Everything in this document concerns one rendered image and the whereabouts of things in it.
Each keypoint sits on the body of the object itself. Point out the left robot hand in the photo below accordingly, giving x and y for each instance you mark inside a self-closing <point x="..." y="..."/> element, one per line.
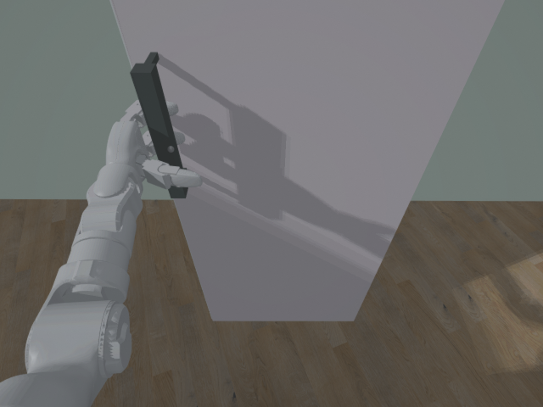
<point x="126" y="144"/>

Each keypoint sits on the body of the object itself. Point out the fridge door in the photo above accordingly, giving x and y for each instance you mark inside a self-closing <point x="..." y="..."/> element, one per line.
<point x="311" y="123"/>

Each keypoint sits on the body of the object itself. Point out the left robot forearm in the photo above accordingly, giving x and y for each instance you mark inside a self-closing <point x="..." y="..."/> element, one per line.
<point x="97" y="267"/>

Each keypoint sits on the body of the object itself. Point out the handle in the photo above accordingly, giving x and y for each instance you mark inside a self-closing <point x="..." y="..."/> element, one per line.
<point x="150" y="94"/>

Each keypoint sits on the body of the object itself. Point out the robot left upper arm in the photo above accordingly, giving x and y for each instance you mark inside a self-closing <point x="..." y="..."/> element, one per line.
<point x="75" y="347"/>

